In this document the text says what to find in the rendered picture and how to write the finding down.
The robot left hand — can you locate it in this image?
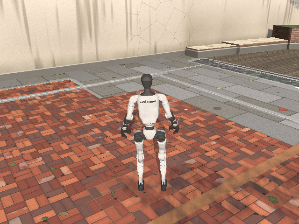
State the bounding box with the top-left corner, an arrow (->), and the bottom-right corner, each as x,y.
121,128 -> 131,138

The right robot forearm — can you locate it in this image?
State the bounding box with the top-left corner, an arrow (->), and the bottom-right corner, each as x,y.
168,111 -> 178,126

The robot left upper arm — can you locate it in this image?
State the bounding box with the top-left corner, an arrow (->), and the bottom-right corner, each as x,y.
126,95 -> 138,120

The humanoid robot head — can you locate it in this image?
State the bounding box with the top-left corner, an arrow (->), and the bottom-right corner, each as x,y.
140,74 -> 155,96

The robot right upper arm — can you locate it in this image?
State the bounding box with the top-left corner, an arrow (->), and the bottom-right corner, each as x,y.
157,93 -> 173,119

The left robot forearm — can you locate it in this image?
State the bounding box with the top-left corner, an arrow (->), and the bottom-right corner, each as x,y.
122,113 -> 130,130

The right robot shin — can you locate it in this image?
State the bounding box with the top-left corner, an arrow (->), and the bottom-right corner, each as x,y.
160,152 -> 167,185

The robot right hand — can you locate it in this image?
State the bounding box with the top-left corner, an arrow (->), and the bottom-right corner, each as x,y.
169,125 -> 179,134

